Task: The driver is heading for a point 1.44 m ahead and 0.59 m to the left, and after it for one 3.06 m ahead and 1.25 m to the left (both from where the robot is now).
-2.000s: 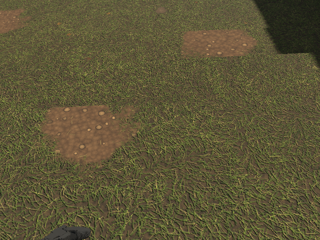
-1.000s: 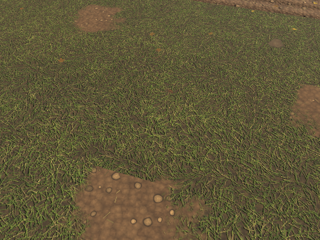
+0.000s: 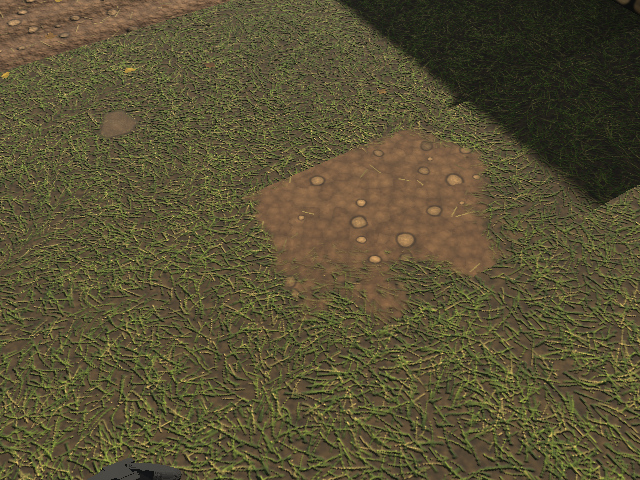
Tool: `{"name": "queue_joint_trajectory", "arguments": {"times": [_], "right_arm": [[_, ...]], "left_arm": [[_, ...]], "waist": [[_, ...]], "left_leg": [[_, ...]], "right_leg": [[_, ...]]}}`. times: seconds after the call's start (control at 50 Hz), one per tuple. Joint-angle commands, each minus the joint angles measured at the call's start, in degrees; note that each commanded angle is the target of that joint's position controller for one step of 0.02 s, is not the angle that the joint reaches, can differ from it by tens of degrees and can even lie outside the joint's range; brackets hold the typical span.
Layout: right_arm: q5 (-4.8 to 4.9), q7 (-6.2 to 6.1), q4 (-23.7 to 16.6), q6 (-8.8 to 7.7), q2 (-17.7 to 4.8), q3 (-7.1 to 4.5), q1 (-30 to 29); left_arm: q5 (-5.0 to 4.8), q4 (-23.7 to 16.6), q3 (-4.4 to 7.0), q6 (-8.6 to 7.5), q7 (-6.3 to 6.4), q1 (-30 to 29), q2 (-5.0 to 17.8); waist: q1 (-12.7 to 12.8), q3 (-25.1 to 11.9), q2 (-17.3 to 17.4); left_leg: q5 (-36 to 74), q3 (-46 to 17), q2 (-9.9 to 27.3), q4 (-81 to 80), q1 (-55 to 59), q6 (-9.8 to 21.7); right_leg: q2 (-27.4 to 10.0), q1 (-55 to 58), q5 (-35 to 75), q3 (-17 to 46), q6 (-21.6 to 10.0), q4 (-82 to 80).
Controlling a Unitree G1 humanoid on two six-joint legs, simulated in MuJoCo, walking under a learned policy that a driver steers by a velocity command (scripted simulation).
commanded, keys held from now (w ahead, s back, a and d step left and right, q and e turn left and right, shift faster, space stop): q+shift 0.62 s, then shift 0.06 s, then w+shift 0.24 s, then shift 0.08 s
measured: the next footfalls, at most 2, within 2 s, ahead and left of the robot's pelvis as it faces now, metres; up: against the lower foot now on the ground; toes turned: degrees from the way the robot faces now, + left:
left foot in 0.34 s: +0.23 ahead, +0.20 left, +0.00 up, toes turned +17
right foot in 0.94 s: +0.35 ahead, +0.03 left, +0.00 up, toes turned +39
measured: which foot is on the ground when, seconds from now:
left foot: down 0.00-0.02, up 0.04-0.32, down 0.34-0.94, up 0.96-1.00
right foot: down 0.00-0.34, up 0.36-0.92, down 0.94-1.00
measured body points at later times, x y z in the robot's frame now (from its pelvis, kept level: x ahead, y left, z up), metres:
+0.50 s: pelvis +0.15 +0.10 -0.06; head +0.17 +0.12 +0.39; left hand +0.25 +0.43 -0.12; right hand +0.38 -0.13 -0.15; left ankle +0.19 +0.19 -0.79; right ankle +0.16 -0.06 -0.72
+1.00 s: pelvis +0.27 +0.10 -0.06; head +0.27 +0.11 +0.39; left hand +0.17 +0.35 -0.18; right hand +0.53 -0.01 -0.16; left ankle +0.19 +0.20 -0.77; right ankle +0.32 +0.01 -0.79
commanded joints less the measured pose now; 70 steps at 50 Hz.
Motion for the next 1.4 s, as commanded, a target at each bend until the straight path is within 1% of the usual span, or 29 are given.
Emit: {"name": "queue_joint_trajectory", "arguments": {"times": [0.02,0.04,0.06,0.08,0.1,0.12,0.14,0.2,0.32,0.34,0.36,0.38,0.42,0.46,0.5,0.58,0.72,0.9,0.92,0.94,0.98,1.02,1.08,1.16,1.24,1.28,1.3,1.34,1.4], "right_arm": [[-1.49,5.24,-0.39,2.26,-3.01,0.11,2.53],[-0.77,6.45,-1.50,1.05,-1.19,0.83,11.88],[3.51,6.04,-4.86,0.73,-6.35,-0.55,-7.89],[4.44,5.04,-11.75,-0.10,-4.86,0.09,-13.85],[3.80,3.13,-13.29,-1.12,-4.38,0.22,-15.83],[1.46,0.56,-14.03,-1.23,-3.51,0.49,-20.26],[-0.47,0.00,-10.70,-0.33,-3.56,-0.19,-14.73],[-0.83,2.02,-7.92,2.55,1.64,0.27,-9.12],[1.10,1.72,-13.45,0.32,-7.83,-5.21,-21.16],[0.88,1.35,-13.72,-0.59,-9.27,-6.19,-21.47],[1.11,0.52,-14.15,-2.12,-16.65,-8.21,-21.33],[2.09,0.29,-15.65,-2.91,-22.29,-9.20,-18.02],[1.37,0.26,-12.04,-3.81,-17.14,-9.00,-13.98],[3.94,-0.02,-13.49,-1.82,-13.24,-7.78,-19.08],[2.61,0.32,-15.03,-0.39,-11.94,-6.95,-22.74],[1.56,1.77,-18.52,-0.26,-12.58,-6.82,-26.49],[3.16,2.15,-20.00,-0.25,-11.28,-6.13,-17.46],[2.14,2.60,-19.05,0.46,-10.25,-3.64,-24.94],[4.23,0.68,-17.72,4.11,-16.16,-6.52,-22.45],[0.12,1.67,-20.19,1.68,-5.18,-2.18,-26.91],[-1.12,0.84,-20.04,0.45,-1.65,-2.03,-28.71],[-0.38,-1.06,-16.73,0.13,-5.84,-3.00,-27.67],[-1.24,0.09,-16.07,0.16,-5.03,-3.32,-29.18],[1.36,4.25,-15.16,1.17,-1.27,-2.03,-32.99],[1.74,3.07,-14.48,-0.72,-6.79,-3.73,-31.14],[3.02,1.87,-14.52,-1.47,-11.33,-4.35,-30.04],[3.83,2.02,-15.18,-1.44,-8.69,-3.39,-29.78],[5.19,2.12,-13.91,-0.70,-7.08,-2.73,-24.45],[3.88,2.25,-13.78,-0.34,-6.70,-2.82,-28.46]], "left_arm": [[-0.10,9.87,7.62,2.31,2.11,38.78,16.84],[-3.05,8.69,6.66,2.33,-0.14,42.73,11.80],[0.58,8.17,5.32,2.09,0.31,40.20,8.93],[-2.06,6.91,6.50,1.64,0.35,28.55,13.63],[-3.15,4.67,5.19,1.17,0.20,20.27,13.02],[-2.55,3.55,3.05,-0.99,1.68,11.25,5.91],[-1.89,1.90,2.85,-1.93,2.75,6.68,4.44],[-1.11,0.79,5.96,-4.04,4.59,4.54,9.72],[-2.04,-2.35,7.60,-4.25,7.14,4.38,7.85],[-2.80,-1.76,7.45,-4.00,7.25,7.04,6.69],[-4.35,-3.31,7.15,-3.79,7.23,12.30,3.54],[-3.87,-9.09,6.11,-4.44,7.11,11.71,1.81],[-4.91,-10.06,6.82,-3.29,6.00,2.83,6.30],[-3.10,-8.91,7.40,-2.80,6.94,4.02,8.08],[-2.53,-8.89,6.68,-2.23,7.32,5.62,6.41],[-3.24,-7.22,6.25,0.17,5.88,9.74,6.28],[-2.17,-4.63,4.67,0.94,5.24,7.95,6.20],[-2.72,-1.84,1.80,-3.27,1.72,10.98,4.50],[-5.83,-2.35,4.44,-0.87,3.08,17.50,9.86],[-1.88,1.31,3.00,-4.45,2.57,22.48,8.68],[-1.48,0.75,3.03,-5.66,3.03,27.09,10.67],[-4.56,-1.29,2.82,-4.65,3.24,18.37,6.80],[-4.57,-2.98,1.13,-4.51,4.58,15.71,2.64],[-5.22,-0.51,2.47,-4.82,2.74,18.25,7.90],[-6.10,0.38,3.64,-3.85,-0.17,17.34,9.65],[-6.20,-0.50,3.64,-3.70,0.54,22.59,7.47],[-6.43,0.08,2.94,-3.62,0.79,23.68,6.70],[-5.75,-1.02,2.48,-2.81,0.67,18.04,5.26],[-4.37,-1.19,1.39,-1.37,1.01,18.79,2.10]], "waist": [[15.73,-18.74,-12.42],[15.24,-46.46,-13.86],[21.67,-32.01,-1.21],[16.08,-25.45,0.65],[12.21,-15.77,3.66],[7.62,-5.87,7.83],[4.06,-3.52,5.37],[0.34,-5.13,2.39],[4.88,-2.25,4.21],[5.47,-2.30,6.82],[8.14,-4.61,21.41],[9.34,-14.10,28.03],[5.32,-8.77,15.10],[7.43,-7.55,12.68],[11.25,-7.21,8.65],[12.76,-7.09,8.39],[4.85,-5.58,10.56],[7.06,-2.44,11.29],[10.72,-8.46,19.79],[12.10,-0.72,0.04],[13.99,3.28,-0.80],[11.42,1.74,2.34],[9.59,-0.90,3.22],[10.08,-1.18,4.14],[7.02,-3.55,3.55],[10.66,-12.66,7.62],[9.99,-17.33,6.35],[6.82,-17.84,9.19],[11.39,-7.86,9.81]], "left_leg": [[0.29,-6.53,-1.65,42.38,-40.49,-3.47],[-6.25,-13.81,-2.28,59.99,-45.53,-3.33],[-6.28,-13.13,-0.49,63.36,-58.25,-4.38],[-2.37,-13.97,3.62,55.71,-60.66,-1.40],[-0.84,-15.32,7.18,51.14,-58.92,-1.47],[10.98,-18.00,11.32,27.29,-50.94,0.28],[15.78,-13.70,10.79,19.34,-35.35,-0.59],[38.36,-9.80,10.30,-4.11,-24.73,1.19],[44.51,-7.67,5.69,-15.93,-24.40,7.18],[51.15,-7.25,4.23,-19.24,-21.80,9.51],[80.12,-18.77,9.89,-29.73,-16.69,16.91],[82.06,-39.46,16.54,-35.46,-2.11,27.67],[60.36,-40.63,15.49,-37.61,0.67,23.36],[56.11,-38.43,14.03,-38.05,-4.46,22.77],[58.45,-35.52,11.35,-41.32,-12.73,22.77],[50.14,-33.03,6.61,-43.66,-18.99,20.95],[17.97,-43.78,9.11,-42.84,-13.14,20.59],[11.27,-40.76,4.67,-36.36,-22.01,18.47],[10.13,-32.72,1.00,-33.57,-26.75,15.19],[12.02,-37.57,-0.46,-22.91,-35.36,14.42],[18.70,-27.00,-8.95,-3.97,-61.24,7.29],[25.53,-20.61,-2.76,4.03,-61.65,5.19],[32.14,-11.80,1.76,3.87,-50.43,3.05],[46.71,-3.81,3.47,-17.86,-31.03,-0.52],[59.47,-4.89,1.50,-25.67,-23.72,3.69],[78.25,-11.27,6.81,-23.23,-7.41,13.92],[80.25,-14.88,9.98,-21.63,0.45,17.80],[81.29,-19.66,13.44,-23.69,2.02,19.24],[77.59,-22.75,17.60,-30.19,-16.53,17.70]], "right_leg": [[-12.13,66.72,50.74,4.73,-15.66,14.64],[-27.26,88.04,66.13,15.53,-31.87,34.01],[-25.76,72.70,62.48,15.76,-25.15,28.77],[-26.58,55.78,31.35,14.64,-21.51,20.58],[-28.81,32.48,15.67,19.40,-22.21,15.07],[-26.15,11.63,4.91,11.56,-18.80,4.57],[-21.16,-4.02,4.28,2.69,-18.40,0.04],[-17.20,-5.14,-13.74,-3.74,-12.40,-3.66],[-17.23,9.21,-50.91,-8.52,-3.73,3.67],[-14.69,10.26,-56.29,-10.25,-1.08,7.79],[-3.80,10.17,-64.84,-18.82,5.26,23.22],[5.65,0.27,-77.84,-12.52,7.62,35.80],[5.54,-14.39,-73.99,1.00,6.23,42.65],[3.57,-15.37,-69.69,4.66,5.94,47.42],[3.00,-8.81,-64.70,6.09,5.72,44.70],[4.98,-1.02,-55.76,4.30,6.56,34.35],[3.01,-6.51,-56.11,3.40,8.11,26.04],[6.73,7.84,-50.31,-2.81,3.08,12.63],[4.52,17.51,-53.71,1.11,-0.39,8.05],[1.95,21.98,-56.73,6.22,-3.57,8.71],[-16.37,32.19,-72.94,47.67,-20.75,-8.32],[-13.98,31.03,-62.41,34.84,-17.51,-7.62],[-6.17,23.38,-26.66,15.60,-12.17,-6.81],[0.46,12.62,-8.20,1.73,-7.63,-1.40],[-1.62,15.67,3.51,4.97,-4.05,7.43],[1.71,11.93,-2.11,4.02,2.60,12.75],[2.17,7.61,-9.05,4.11,5.46,16.64],[4.04,2.77,-26.74,2.83,8.28,29.33],[1.52,4.90,-75.86,2.38,11.26,36.91]]}}
Keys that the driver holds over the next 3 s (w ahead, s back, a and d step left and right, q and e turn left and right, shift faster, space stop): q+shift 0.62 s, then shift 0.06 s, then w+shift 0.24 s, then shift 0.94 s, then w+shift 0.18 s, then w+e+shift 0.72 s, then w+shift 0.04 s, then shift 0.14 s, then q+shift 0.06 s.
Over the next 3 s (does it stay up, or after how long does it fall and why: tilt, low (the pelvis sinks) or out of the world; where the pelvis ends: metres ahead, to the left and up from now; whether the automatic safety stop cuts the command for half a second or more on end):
stays up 1.01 0.45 -0.27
